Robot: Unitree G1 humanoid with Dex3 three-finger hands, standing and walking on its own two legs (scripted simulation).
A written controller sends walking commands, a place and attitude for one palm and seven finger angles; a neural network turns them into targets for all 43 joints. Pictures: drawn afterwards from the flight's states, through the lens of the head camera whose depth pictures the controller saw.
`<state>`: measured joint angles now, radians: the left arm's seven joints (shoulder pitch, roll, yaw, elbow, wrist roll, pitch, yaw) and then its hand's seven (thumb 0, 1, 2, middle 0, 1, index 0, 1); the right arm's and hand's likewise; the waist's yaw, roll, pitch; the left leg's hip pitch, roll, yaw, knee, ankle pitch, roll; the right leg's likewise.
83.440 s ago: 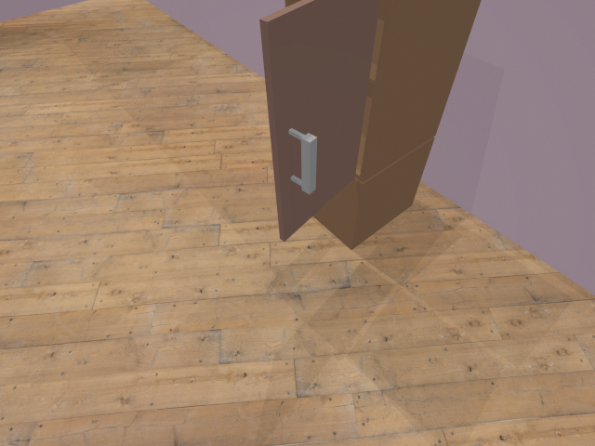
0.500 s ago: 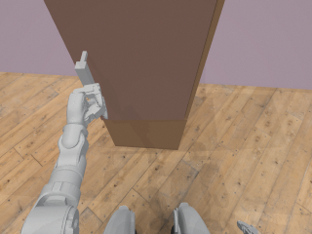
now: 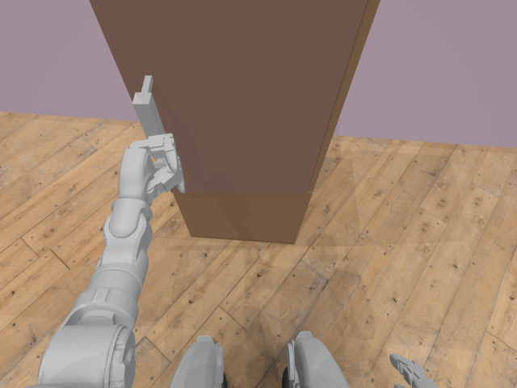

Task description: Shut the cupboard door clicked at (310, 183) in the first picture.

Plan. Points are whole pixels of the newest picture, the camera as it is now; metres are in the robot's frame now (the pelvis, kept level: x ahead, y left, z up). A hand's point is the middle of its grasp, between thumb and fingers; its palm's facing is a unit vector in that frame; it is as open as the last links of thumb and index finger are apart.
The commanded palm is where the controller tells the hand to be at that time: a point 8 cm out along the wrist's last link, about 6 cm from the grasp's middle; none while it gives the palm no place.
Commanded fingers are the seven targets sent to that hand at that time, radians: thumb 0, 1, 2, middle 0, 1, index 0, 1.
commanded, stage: push the door shut along its arc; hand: left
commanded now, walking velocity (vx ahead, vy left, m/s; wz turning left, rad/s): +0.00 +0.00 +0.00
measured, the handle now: (157, 123) +0.54 +0.16 +0.04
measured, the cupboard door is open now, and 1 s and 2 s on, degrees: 5 0 0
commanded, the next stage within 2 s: pull the fist back off the door in 0.66 s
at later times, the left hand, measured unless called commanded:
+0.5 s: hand (185, 144) +0.49 +0.11 +0.05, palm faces -0.19 -0.98 -0.06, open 3.1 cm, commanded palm +0.49 +0.15 +0.05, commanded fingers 0.00 0.90 0.90 -1.30 -1.50 -1.30 -1.50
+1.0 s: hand (194, 140) +0.50 +0.09 +0.05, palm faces +0.03 -1.00 -0.05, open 3.2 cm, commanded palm +0.49 +0.13 +0.05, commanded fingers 0.00 0.90 0.90 -1.30 -1.50 -1.30 -1.50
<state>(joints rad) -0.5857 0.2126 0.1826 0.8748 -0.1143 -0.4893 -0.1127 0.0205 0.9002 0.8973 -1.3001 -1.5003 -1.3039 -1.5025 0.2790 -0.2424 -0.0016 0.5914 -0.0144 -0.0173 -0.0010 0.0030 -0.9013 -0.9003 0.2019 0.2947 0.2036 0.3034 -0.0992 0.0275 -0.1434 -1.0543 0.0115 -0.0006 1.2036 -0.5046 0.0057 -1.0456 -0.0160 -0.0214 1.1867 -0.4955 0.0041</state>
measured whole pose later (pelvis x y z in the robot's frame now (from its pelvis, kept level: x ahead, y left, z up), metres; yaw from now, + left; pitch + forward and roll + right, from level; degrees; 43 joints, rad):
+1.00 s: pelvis -0.05 +0.01 -0.04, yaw +0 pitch +26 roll -3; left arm -1.10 0.34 0.25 1.29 0.04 -0.46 0.11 0.02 0.90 0.90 -1.33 -1.50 -1.32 -1.50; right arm 0.33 -0.25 0.04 0.65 -0.07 -0.07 0.04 0.00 -0.90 -0.90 0.20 0.29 0.20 0.30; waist -0.23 0.04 -0.15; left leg -1.35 0.00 -0.04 1.36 -0.46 0.01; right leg -1.31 -0.02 -0.06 1.30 -0.44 0.01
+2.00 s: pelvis +0.04 -0.02 +0.03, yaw +0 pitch +16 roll +1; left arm -0.21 0.18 0.12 0.44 -0.16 -0.38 -0.09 0.02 0.90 0.90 -1.30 -1.50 -1.30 -1.50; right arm 0.28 -0.22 -0.01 0.52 0.01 0.05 0.00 0.00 -0.90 -0.90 0.20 0.29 0.20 0.30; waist -0.03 0.05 -0.14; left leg -0.82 0.02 0.01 1.03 -0.50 -0.02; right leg -0.83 0.00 -0.01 1.04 -0.50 -0.01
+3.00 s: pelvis +0.05 +0.01 +0.11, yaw +0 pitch -3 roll +0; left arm 0.45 0.36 0.36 -0.40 -0.07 -0.05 0.10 0.02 0.89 0.90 -0.39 -0.50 -0.39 -0.50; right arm 0.21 -0.22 0.04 0.61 0.00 -0.10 -0.07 0.01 -0.90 -0.90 0.20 0.29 0.20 0.30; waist 0.07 0.08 -0.02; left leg -0.11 -0.02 0.01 0.45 -0.28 0.02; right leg -0.11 -0.03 -0.01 0.44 -0.27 0.02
